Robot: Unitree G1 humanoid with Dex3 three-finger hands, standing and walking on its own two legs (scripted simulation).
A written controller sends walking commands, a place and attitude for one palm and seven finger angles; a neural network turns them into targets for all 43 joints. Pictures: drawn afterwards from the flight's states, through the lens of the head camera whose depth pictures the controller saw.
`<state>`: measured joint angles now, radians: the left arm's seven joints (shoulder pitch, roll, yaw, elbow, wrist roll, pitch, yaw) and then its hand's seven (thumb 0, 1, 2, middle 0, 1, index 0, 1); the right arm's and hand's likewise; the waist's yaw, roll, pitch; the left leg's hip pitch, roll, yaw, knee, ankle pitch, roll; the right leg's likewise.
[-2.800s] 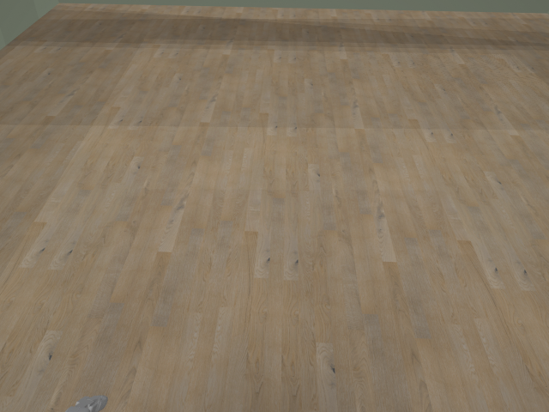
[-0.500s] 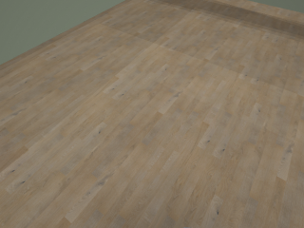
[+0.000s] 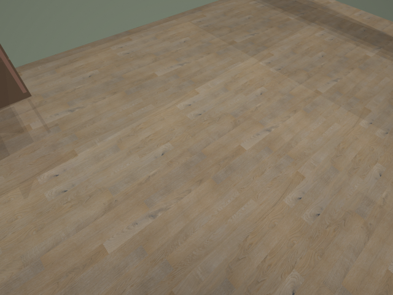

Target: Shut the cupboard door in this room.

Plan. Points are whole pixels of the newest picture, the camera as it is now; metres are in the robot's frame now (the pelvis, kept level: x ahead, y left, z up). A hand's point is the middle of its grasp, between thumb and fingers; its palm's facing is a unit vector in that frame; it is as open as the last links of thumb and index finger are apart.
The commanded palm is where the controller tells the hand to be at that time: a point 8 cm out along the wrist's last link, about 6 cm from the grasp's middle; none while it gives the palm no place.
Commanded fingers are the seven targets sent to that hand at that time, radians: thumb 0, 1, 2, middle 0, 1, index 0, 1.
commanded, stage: turn or walk to find it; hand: left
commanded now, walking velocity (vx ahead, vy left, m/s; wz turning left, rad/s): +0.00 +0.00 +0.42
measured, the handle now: out of the picture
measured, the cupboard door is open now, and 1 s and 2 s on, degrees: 86 86 86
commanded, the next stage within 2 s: stand and wait in 0.52 s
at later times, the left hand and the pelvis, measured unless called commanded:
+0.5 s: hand out of the picture +0.04 +0.18 -0.13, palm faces +0.21 -0.94 -0.27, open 7.4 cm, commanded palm none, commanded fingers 0.00 0.90 0.90 -0.20 -0.30 -0.20 -0.30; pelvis -0.02 -0.03 +0.01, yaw +12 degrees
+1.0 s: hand out of the picture -0.10 +0.19 -0.17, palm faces +0.32 -0.93 -0.20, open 7.4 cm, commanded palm none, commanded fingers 0.00 0.90 0.90 -0.20 -0.30 -0.20 -0.30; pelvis -0.04 +0.01 +0.02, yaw +16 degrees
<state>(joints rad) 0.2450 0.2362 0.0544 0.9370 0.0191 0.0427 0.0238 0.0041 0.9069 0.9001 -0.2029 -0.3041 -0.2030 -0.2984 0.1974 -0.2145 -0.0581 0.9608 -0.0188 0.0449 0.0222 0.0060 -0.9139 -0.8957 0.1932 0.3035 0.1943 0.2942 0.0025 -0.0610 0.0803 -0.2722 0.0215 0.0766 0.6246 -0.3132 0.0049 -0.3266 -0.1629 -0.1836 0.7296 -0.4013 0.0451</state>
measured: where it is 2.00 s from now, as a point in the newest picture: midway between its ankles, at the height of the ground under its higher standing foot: outside the picture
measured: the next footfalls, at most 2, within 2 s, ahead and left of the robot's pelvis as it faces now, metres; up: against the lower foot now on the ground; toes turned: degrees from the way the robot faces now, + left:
right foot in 0.40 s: +0.04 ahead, -0.13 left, +0.00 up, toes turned +5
left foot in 0.78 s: -0.04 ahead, +0.12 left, +0.00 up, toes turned +20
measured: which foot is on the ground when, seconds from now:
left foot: down 0.00-0.40, up 0.42-0.76, down 0.78-1.00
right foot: up 0.00-0.38, down 0.40-0.80, up 0.82-1.00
